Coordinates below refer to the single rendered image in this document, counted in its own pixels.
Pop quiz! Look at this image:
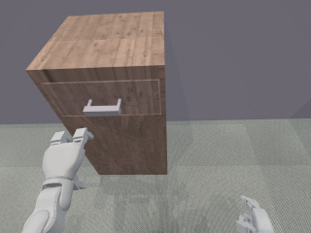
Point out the cabinet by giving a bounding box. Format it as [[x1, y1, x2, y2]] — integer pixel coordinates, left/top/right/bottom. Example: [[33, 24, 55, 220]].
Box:
[[25, 11, 168, 175]]

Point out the robot left forearm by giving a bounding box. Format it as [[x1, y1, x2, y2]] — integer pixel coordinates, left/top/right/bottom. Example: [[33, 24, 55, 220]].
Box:
[[21, 178, 74, 233]]

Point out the robot right hand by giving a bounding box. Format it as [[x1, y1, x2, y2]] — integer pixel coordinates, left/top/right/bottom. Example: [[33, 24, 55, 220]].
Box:
[[236, 195, 275, 233]]

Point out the drawer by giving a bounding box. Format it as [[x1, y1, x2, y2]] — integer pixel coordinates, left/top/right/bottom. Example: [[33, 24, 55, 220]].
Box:
[[42, 79, 160, 117]]

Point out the handle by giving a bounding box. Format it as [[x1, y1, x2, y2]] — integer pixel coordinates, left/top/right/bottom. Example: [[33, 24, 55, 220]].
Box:
[[83, 98, 121, 117]]

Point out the robot left hand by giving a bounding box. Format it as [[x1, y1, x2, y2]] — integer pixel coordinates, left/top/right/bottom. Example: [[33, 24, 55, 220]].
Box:
[[42, 127, 94, 191]]

